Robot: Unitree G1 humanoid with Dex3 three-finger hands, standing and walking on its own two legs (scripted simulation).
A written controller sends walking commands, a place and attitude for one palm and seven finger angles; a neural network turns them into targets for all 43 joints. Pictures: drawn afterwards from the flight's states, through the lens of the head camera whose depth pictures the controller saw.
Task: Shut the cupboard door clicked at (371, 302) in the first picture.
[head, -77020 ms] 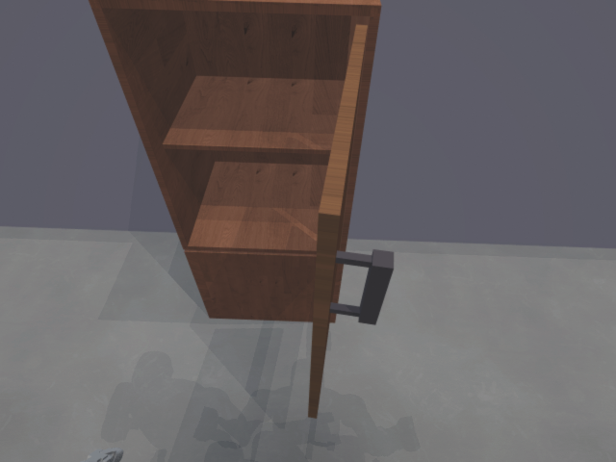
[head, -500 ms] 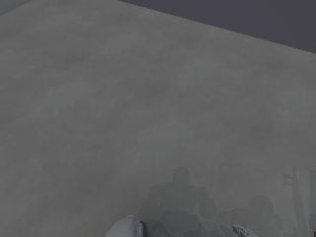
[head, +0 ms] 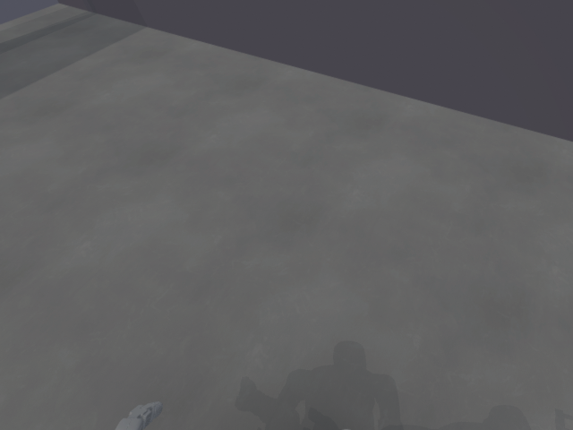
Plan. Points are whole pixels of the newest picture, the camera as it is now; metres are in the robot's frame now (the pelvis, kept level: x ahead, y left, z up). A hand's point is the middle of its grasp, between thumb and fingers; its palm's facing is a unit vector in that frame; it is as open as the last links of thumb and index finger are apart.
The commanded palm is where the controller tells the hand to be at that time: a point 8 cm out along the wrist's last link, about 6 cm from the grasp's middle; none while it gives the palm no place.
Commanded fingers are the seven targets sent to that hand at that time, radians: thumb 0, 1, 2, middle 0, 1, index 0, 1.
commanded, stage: turn to face it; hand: left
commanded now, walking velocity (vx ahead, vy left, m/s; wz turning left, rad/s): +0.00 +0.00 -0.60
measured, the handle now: out of the picture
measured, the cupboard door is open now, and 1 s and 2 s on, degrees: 13 13 13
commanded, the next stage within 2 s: none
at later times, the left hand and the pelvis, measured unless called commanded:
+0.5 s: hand out of the picture +0.14 +0.22 -0.18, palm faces -0.16 -0.97 -0.19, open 7.3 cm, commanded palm none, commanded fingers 0.00 0.90 0.90 -0.20 -0.30 -0.20 -0.30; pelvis +0.05 +0.03 +0.00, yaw -15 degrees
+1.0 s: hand (221, 361) +0.26 +0.13 -0.15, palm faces -0.53 -0.81 -0.27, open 7.4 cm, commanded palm none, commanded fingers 0.00 0.90 0.90 -0.20 -0.30 -0.20 -0.30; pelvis +0.06 +0.01 +0.00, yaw -33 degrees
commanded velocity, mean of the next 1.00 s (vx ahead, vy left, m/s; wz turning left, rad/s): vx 0.00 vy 0.00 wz -0.60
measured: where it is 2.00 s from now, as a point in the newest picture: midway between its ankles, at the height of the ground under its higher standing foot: outside the picture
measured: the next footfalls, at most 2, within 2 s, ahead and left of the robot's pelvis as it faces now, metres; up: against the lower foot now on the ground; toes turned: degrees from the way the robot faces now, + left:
left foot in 0.42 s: +0.11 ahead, +0.13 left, +0.00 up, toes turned -12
right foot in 0.82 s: +0.03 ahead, -0.11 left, +0.00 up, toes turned -34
